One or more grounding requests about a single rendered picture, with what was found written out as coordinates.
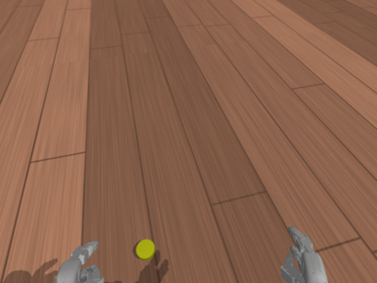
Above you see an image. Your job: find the tin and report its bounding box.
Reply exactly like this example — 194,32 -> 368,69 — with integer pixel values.
136,239 -> 156,261

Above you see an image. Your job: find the right robot hand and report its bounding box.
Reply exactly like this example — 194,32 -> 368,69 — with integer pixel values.
280,226 -> 328,283

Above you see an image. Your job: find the left robot hand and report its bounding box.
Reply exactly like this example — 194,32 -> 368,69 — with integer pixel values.
53,241 -> 104,283

